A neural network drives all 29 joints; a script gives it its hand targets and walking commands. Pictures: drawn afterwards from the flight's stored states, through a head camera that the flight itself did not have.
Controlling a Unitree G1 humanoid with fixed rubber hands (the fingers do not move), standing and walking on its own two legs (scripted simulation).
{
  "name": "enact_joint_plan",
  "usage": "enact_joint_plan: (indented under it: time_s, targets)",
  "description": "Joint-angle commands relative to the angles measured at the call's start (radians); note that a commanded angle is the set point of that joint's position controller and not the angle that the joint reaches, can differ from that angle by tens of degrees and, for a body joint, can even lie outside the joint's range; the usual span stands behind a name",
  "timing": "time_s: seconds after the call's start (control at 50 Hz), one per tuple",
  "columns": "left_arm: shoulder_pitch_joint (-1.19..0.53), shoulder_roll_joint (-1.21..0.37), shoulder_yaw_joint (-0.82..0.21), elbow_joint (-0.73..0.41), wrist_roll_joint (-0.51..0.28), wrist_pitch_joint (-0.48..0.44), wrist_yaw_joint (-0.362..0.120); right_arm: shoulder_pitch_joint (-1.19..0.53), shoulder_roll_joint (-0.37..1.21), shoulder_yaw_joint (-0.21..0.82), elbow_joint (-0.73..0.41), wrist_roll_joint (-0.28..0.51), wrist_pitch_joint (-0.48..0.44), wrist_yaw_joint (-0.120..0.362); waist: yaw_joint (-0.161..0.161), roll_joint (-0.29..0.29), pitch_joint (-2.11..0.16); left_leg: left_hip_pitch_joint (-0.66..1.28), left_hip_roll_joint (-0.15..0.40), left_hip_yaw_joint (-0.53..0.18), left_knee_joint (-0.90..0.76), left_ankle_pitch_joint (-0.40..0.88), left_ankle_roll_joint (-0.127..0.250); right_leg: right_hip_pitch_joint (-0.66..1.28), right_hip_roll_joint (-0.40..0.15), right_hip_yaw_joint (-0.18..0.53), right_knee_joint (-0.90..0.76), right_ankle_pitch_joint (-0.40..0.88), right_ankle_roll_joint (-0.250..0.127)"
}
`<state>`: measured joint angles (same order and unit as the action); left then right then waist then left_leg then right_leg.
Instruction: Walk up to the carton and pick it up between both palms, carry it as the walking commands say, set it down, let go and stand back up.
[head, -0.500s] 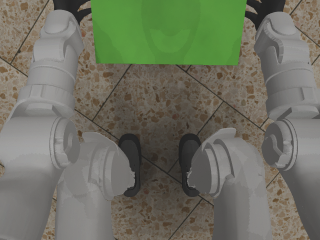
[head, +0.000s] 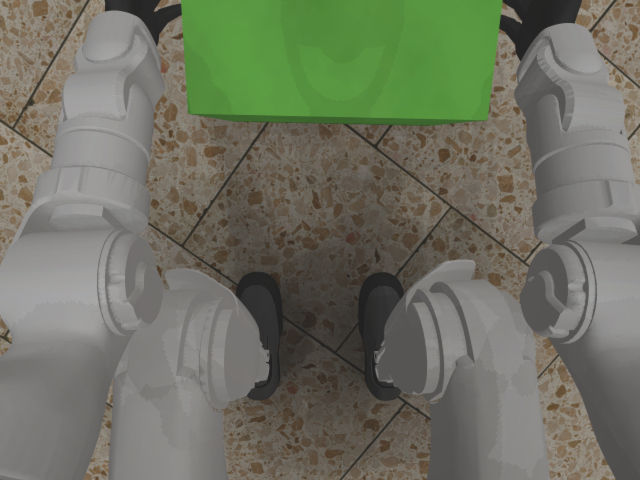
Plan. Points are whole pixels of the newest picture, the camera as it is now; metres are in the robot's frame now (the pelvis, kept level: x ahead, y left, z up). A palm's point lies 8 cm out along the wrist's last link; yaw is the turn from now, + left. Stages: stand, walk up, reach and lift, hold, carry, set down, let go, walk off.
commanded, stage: set down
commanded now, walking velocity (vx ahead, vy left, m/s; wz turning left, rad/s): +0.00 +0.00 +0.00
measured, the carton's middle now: (336, 42) +0.56 -0.03 -0.24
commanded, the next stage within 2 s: none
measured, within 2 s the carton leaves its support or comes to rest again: rests again in 0.02 s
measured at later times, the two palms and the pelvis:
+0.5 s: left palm (136, 12) +0.56 +0.16 -0.15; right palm (540, 23) +0.54 -0.22 -0.15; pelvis +0.00 +0.00 +0.00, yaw +0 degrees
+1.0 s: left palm (137, 55) +0.53 +0.18 -0.17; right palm (524, 63) +0.51 -0.21 -0.17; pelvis +0.00 +0.00 +0.00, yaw +0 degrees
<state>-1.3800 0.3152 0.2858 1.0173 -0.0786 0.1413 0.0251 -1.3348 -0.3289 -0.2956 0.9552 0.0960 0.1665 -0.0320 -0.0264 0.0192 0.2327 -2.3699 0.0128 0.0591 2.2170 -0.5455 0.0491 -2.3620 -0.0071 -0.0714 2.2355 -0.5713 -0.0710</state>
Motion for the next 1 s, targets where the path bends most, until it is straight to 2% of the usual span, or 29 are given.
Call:
enact_joint_plan:
  time_s: [0.0, 0.32, 0.52, 0.64, 0.76, 0.84, 0.88, 0.94, 0.98]
  targets:
    - [-0.236, -0.864, -0.307, 0.014, -0.02, 0.051, -0.233, -0.328, 0.879, 0.366, -0.008, 0.041, 0.048, 0.269, 0.009, -0.031, -0.864, 0.467, -0.086, -0.053, -0.137, 0.224, -0.01, 0.488, 0.069, 0.095, -0.191, 0.276, 0.054]
    - [-0.181, -0.815, -0.28, 0.071, 0.01, 0.053, -0.224, -0.276, 0.822, 0.337, 0.057, 0.023, 0.043, 0.266, 0.02, -0.025, -0.782, 0.451, -0.079, -0.058, -0.134, 0.198, -0.01, 0.455, 0.066, 0.102, -0.184, 0.243, 0.054]
    - [-0.168, -0.79, -0.275, 0.086, 0.013, 0.045, -0.216, -0.26, 0.795, 0.33, 0.068, 0.023, 0.032, 0.262, 0.015, -0.02, -0.774, 0.478, -0.078, -0.063, -0.123, 0.22, -0.014, 0.456, 0.066, 0.099, -0.172, 0.256, 0.056]
    - [-0.155, -0.704, -0.263, 0.097, 0.009, 0.027, -0.194, -0.234, 0.709, 0.31, 0.09, 0.024, 0.015, 0.239, 0.013, -0.026, -0.789, 0.499, -0.076, -0.059, -0.116, 0.231, -0.02, 0.478, 0.061, 0.095, -0.168, 0.267, 0.062]
    - [-0.13, -0.487, -0.245, 0.132, -0.015, -0.017, -0.129, -0.182, 0.508, 0.272, 0.144, 0.033, -0.028, 0.17, 0.02, -0.04, -0.811, 0.521, -0.067, -0.053, -0.113, 0.226, -0.028, 0.521, 0.05, 0.094, -0.171, 0.266, 0.07]
    - [-0.048, -0.166, -0.194, 0.167, -0.035, -0.07, -0.033, -0.107, 0.197, 0.233, 0.186, 0.062, -0.083, 0.065, 0.032, -0.046, -0.849, 0.552, -0.054, -0.054, -0.116, 0.23, -0.035, 0.559, 0.039, 0.094, -0.18, 0.263, 0.081]
    - [-0.025, 0.012, -0.173, 0.152, -0.063, -0.104, 0.021, -0.074, 0.029, 0.214, 0.194, 0.09, -0.118, 0.007, 0.026, -0.047, -0.868, 0.569, -0.047, -0.065, -0.123, 0.243, -0.038, 0.565, 0.035, 0.102, -0.189, 0.269, 0.082]
    - [-0.108, 0.094, -0.19, 0.044, -0.137, -0.149, 0.064, -0.138, -0.057, 0.208, 0.122, 0.139, -0.165, -0.039, 0.008, -0.021, -0.962, 0.629, -0.045, -0.093, -0.109, 0.341, -0.04, 0.585, 0.036, 0.127, -0.18, 0.355, 0.075]
    - [-0.141, 0.093, -0.224, 0.026, -0.18, -0.156, 0.075, -0.187, -0.114, 0.207, 0.071, 0.157, -0.182, -0.053, -0.003, -0.007, -1.018, 0.651, -0.041, -0.102, -0.1, 0.358, -0.038, 0.604, 0.031, 0.132, -0.166, 0.376, 0.072]
